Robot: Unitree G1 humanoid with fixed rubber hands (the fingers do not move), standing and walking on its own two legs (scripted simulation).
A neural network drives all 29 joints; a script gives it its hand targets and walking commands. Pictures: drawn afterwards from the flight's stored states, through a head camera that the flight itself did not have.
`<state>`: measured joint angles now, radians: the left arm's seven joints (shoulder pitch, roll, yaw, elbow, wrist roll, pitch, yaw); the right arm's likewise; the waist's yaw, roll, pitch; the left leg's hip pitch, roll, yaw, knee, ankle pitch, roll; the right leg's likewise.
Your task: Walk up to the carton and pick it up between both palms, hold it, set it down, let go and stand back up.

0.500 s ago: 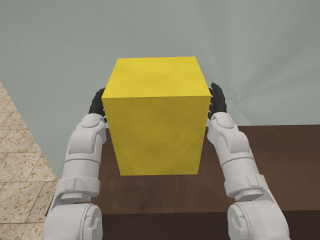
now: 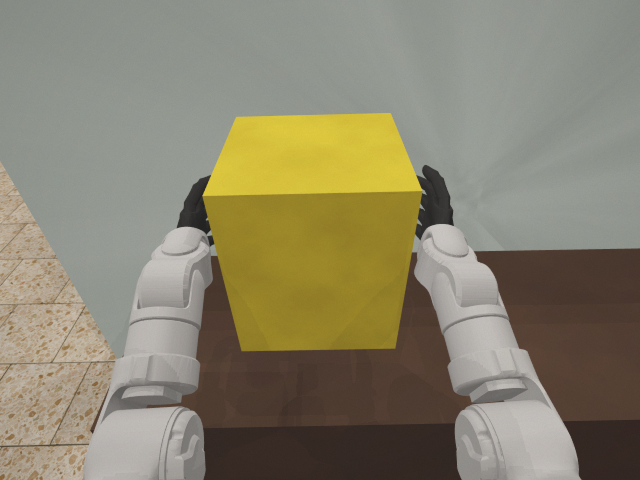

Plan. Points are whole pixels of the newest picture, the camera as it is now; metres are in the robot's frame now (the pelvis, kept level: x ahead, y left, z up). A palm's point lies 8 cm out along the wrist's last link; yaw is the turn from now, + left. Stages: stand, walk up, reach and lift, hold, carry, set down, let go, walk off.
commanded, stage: hold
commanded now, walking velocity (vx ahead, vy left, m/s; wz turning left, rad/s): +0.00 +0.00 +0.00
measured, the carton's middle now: (315, 232) +0.41 +0.00 +0.16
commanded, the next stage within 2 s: none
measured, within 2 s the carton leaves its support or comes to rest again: neither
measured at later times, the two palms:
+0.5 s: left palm (194, 235) +0.37 +0.15 +0.18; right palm (434, 228) +0.38 -0.15 +0.18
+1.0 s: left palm (194, 235) +0.37 +0.15 +0.18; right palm (434, 228) +0.38 -0.15 +0.18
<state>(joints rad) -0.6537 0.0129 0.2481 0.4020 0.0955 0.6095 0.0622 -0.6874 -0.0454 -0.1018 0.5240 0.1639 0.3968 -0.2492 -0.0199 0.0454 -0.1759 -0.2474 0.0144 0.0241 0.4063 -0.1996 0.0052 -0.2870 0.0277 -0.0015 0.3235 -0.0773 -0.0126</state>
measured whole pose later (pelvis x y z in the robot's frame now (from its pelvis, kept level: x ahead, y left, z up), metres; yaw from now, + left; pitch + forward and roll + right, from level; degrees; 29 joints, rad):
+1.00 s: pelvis +0.00 +0.00 +0.00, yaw +0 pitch +2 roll +0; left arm -0.65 0.01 0.25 0.40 0.10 0.61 0.06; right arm -0.69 -0.05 -0.10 0.52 0.16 0.40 -0.25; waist -0.02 0.05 -0.17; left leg -0.24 0.01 0.02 0.41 -0.20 0.01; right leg -0.28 0.03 0.00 0.32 -0.08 -0.01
